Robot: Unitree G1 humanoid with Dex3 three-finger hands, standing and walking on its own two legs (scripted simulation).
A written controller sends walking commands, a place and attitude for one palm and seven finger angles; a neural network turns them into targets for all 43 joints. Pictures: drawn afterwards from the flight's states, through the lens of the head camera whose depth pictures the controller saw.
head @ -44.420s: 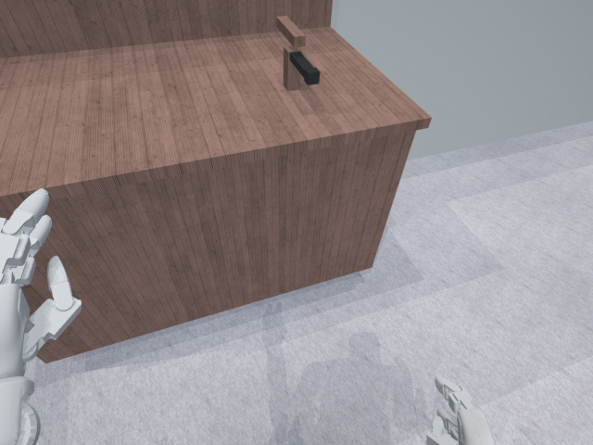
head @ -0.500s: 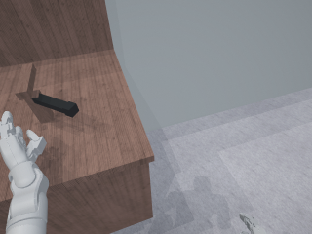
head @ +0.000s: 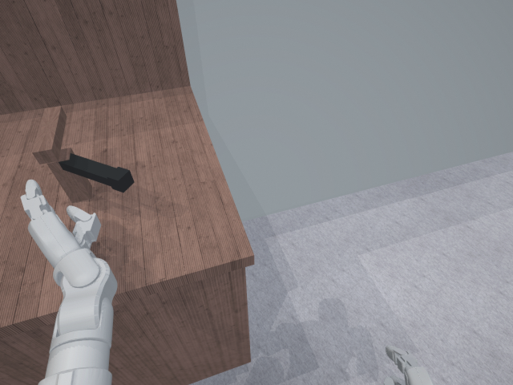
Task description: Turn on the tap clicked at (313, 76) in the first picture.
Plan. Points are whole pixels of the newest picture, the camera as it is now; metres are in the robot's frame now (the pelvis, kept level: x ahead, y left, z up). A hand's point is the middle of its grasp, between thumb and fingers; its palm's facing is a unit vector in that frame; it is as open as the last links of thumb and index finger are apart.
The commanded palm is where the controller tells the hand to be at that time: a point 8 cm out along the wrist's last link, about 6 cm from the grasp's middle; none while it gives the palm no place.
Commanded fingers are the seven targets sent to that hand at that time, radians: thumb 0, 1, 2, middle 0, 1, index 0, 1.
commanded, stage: push the lever round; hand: left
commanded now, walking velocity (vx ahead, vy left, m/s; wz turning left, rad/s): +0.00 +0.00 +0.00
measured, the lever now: (120, 179) +0.41 +0.26 +0.12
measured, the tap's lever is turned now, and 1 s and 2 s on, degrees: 49 53 86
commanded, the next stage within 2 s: lift the hand up off the lever in 1.70 s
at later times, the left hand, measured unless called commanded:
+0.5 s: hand (119, 203) +0.37 +0.26 +0.10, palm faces +0.82 -0.58 -0.05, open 7.8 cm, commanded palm +0.32 +0.27 +0.10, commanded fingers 0.00 0.90 0.90 -0.15 -0.15 -0.15 -0.15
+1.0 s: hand (136, 191) +0.40 +0.24 +0.10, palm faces +0.86 -0.51 -0.07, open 7.7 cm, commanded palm +0.35 +0.25 +0.10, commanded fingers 0.00 0.90 0.90 -0.15 -0.15 -0.15 -0.15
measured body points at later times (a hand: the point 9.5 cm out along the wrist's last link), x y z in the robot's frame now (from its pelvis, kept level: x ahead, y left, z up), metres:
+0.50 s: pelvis +0.00 -0.01 +0.00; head +0.00 -0.01 +0.45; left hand +0.32 +0.28 +0.11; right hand +0.14 -0.25 -0.12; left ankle +0.05 +0.10 -0.72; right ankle -0.04 -0.07 -0.72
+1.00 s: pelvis +0.01 -0.01 -0.01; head +0.02 -0.03 +0.44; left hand +0.35 +0.26 +0.11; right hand +0.14 -0.25 -0.13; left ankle +0.05 +0.10 -0.72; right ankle -0.04 -0.07 -0.72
